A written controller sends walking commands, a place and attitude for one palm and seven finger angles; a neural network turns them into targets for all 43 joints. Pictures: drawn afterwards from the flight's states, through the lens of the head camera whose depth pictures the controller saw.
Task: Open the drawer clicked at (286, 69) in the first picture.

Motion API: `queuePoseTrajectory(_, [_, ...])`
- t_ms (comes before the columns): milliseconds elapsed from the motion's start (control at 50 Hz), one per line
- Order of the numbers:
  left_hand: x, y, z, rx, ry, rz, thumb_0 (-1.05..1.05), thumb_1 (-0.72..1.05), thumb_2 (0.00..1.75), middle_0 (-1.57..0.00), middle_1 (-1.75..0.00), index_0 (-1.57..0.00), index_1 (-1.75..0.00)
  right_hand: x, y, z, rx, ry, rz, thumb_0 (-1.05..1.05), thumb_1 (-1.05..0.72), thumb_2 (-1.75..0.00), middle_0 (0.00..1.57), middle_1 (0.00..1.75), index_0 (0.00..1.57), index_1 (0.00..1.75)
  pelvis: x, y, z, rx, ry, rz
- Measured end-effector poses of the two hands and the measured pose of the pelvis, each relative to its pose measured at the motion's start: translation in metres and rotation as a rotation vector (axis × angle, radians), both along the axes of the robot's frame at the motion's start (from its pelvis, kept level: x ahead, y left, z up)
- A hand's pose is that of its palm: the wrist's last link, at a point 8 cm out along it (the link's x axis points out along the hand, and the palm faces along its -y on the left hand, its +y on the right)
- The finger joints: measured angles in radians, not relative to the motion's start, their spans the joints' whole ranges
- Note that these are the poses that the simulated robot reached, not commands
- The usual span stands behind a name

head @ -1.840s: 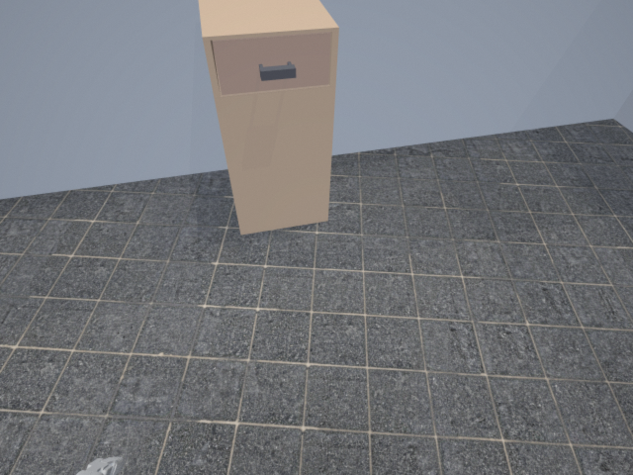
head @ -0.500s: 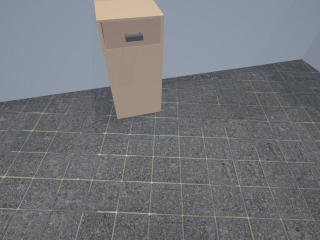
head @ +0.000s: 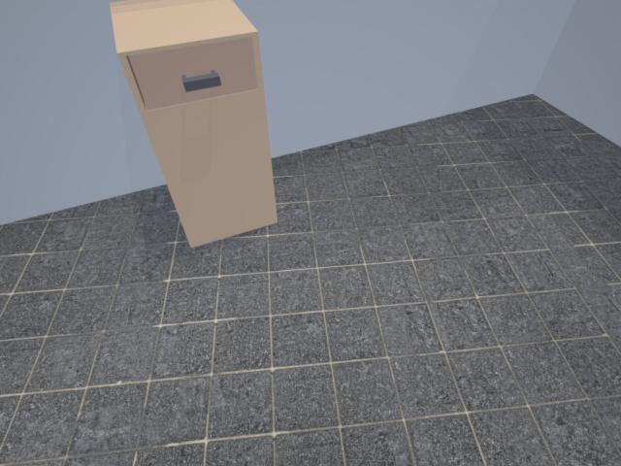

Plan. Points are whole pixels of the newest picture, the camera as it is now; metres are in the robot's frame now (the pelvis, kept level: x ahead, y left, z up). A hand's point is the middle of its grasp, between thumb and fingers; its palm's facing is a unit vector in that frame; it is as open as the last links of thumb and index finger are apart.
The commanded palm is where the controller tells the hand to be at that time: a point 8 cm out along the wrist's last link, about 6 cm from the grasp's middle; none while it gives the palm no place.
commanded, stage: walk to a spot facing it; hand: left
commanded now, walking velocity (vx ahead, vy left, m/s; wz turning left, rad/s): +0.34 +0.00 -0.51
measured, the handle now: (200, 78) +1.10 +0.41 -0.04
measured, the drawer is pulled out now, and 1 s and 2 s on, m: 0.00 0.00 0.00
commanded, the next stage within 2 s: turn to face it in 1.04 s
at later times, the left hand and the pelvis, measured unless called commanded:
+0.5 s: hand out of the picture +0.15 +0.22 -0.19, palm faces -0.07 -0.98 -0.17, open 7.4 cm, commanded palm none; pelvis +0.18 +0.03 -0.01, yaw -12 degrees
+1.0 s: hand (310, 242) +0.59 +0.05 -0.15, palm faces -0.57 -0.80 -0.18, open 7.4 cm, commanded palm none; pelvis +0.36 -0.02 +0.00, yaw -31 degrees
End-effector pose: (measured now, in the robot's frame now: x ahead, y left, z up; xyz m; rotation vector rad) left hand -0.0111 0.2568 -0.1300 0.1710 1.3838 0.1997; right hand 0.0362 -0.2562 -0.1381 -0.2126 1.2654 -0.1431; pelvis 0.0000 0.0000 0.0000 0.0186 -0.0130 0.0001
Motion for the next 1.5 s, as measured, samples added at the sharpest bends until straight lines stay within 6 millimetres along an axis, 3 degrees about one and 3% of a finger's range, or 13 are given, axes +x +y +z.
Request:
queuePoseTrajectory(80, [0.023, -0.022, -0.009, -0.011, -0.041, -0.004, 0.00, 0.91, 0.89, -0.20, -0.30, -0.20, -0.30, -0.015, -0.008, -0.017, 0.018, 0.100, -0.040, 0.01, -0.91, -0.90, 0.20, 0.30, 0.21, 0.30, 0.020, -0.012, -0.011, -0.019, -0.005, -0.010])
queuePoseTrajectory(140, [0.028, -0.036, -0.005, -0.022, -0.037, 0.014, 0.00, 0.91, 0.89, -0.20, -0.30, -0.20, -0.30, 0.000, -0.009, -0.010, 0.022, 0.122, -0.048, 0.01, -0.91, -0.90, 0.20, 0.30, 0.20, 0.30, 0.037, -0.015, -0.004, -0.023, -0.005, -0.028])
queuePoseTrajectory(320, [0.056, -0.044, 0.006, -0.078, 0.113, -0.044, 0.00, 0.91, 0.89, -0.20, -0.30, -0.20, -0.30, 0.122, 0.009, 0.020, 0.047, -0.119, -0.103, 0.01, -0.91, -0.90, 0.20, 0.30, 0.20, 0.30, 0.096, -0.004, 0.013, -0.018, 0.026, -0.121])
queuePoseTrajectory(420, [0.103, -0.018, -0.005, -0.073, 0.126, -0.051, 0.00, 0.91, 0.89, -0.20, -0.30, -0.20, -0.30, 0.198, 0.031, 0.026, 0.040, -0.210, -0.082, 0.01, -0.91, -0.90, 0.20, 0.30, 0.20, 0.30, 0.141, 0.015, 0.006, -0.030, 0.026, -0.158])
queuePoseTrajectory(500, [0.160, 0.013, -0.027, -0.066, 0.123, -0.085, 0.00, 0.91, 0.89, -0.20, -0.30, -0.20, -0.30, 0.242, 0.044, 0.021, -0.008, -0.294, -0.101, 0.01, -0.91, -0.90, 0.20, 0.30, 0.20, 0.30, 0.182, 0.034, -0.012, -0.043, 0.014, -0.213])
queuePoseTrajectory(620, [0.297, 0.033, -0.017, -0.047, -0.027, -0.234, 0.01, 0.92, 0.90, -0.20, -0.30, -0.20, -0.30, 0.217, 0.059, 0.026, -0.019, -0.214, -0.254, 0.00, -0.91, -0.90, 0.20, 0.30, 0.21, 0.30, 0.225, 0.043, 0.002, -0.030, -0.007, -0.306])
queuePoseTrajectory(740, [0.429, 0.009, 0.009, -0.054, -0.197, -0.380, 0.00, 0.92, 0.90, -0.19, -0.30, -0.19, -0.29, 0.163, 0.064, 0.026, -0.037, -0.050, -0.438, 0.00, -0.94, -0.90, 0.20, 0.30, 0.21, 0.30, 0.267, 0.044, 0.012, -0.018, 0.002, -0.385])
queuePoseTrajectory(900, [0.556, -0.081, 0.018, -0.108, -0.270, -0.592, 0.00, 0.92, 0.90, -0.19, -0.30, -0.19, -0.29, 0.112, 0.089, 0.020, 0.027, 0.175, -0.631, 0.01, -0.92, -0.90, 0.20, 0.30, 0.20, 0.30, 0.321, 0.018, 0.010, -0.012, 0.000, -0.482])
queuePoseTrajectory(1040, [0.636, -0.189, 0.001, -0.162, -0.343, -0.753, 0.00, 0.91, 0.90, -0.20, -0.30, -0.19, -0.30, 0.113, 0.093, 0.000, 0.137, 0.311, -0.763, 0.01, -0.91, -0.90, 0.20, 0.30, 0.20, 0.30, 0.369, -0.039, -0.014, -0.003, 0.010, -0.554])
queuePoseTrajectory(1120, [0.646, -0.210, -0.003, -0.161, -0.332, -0.759, 0.00, 0.91, 0.89, -0.20, -0.30, -0.20, -0.30, 0.155, 0.056, -0.011, 0.121, 0.250, -0.782, 0.01, -0.91, -0.90, 0.20, 0.30, 0.20, 0.30, 0.386, -0.057, -0.015, -0.019, -0.006, -0.599])
queuePoseTrajectory(1280, [0.648, -0.190, 0.005, -0.080, -0.207, -0.735, -0.01, 0.93, 0.89, -0.20, -0.30, -0.20, -0.30, 0.286, -0.034, 0.007, 0.002, -0.081, -0.721, 0.01, -0.91, -0.90, 0.20, 0.30, 0.20, 0.30, 0.425, -0.071, 0.004, -0.033, 0.014, -0.642])
queuePoseTrajectory(1400, [0.662, -0.173, -0.007, -0.109, -0.203, -0.630, 0.00, 0.92, 0.89, -0.20, -0.30, -0.20, -0.30, 0.351, -0.042, 0.014, -0.011, -0.107, -0.622, 0.00, -0.91, -0.90, 0.20, 0.30, 0.20, 0.30, 0.463, -0.072, 0.002, -0.073, 0.009, -0.579])
queuePoseTrajectory(1500, [0.662, -0.151, -0.024, -0.121, -0.148, -0.528, 0.00, 0.92, 0.89, -0.20, -0.30, -0.20, -0.30, 0.383, -0.039, 0.016, -0.029, -0.061, -0.547, 0.00, -0.93, -0.90, 0.20, 0.30, 0.20, 0.30, 0.488, -0.065, -0.003, -0.065, 0.015, -0.525])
